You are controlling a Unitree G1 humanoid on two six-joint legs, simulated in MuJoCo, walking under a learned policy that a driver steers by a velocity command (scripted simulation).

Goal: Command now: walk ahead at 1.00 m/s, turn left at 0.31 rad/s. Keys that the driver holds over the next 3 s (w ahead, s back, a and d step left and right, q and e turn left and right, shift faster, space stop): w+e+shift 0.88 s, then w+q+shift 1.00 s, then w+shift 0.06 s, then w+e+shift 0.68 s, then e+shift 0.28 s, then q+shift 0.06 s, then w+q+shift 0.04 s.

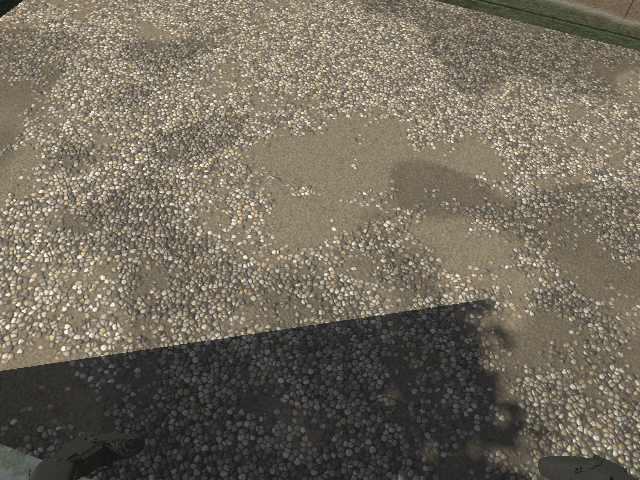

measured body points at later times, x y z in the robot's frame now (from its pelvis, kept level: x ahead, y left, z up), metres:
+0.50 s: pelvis -0.02 +0.03 +0.03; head +0.00 +0.02 +0.48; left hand +0.21 +0.23 -0.04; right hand +0.19 -0.25 +0.01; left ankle +0.07 +0.12 -0.68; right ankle -0.06 -0.08 -0.68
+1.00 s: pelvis -0.02 -0.02 +0.01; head -0.01 -0.05 +0.46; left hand +0.30 -0.01 -0.03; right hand -0.03 -0.32 -0.08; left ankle +0.07 +0.09 -0.63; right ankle -0.02 -0.10 -0.68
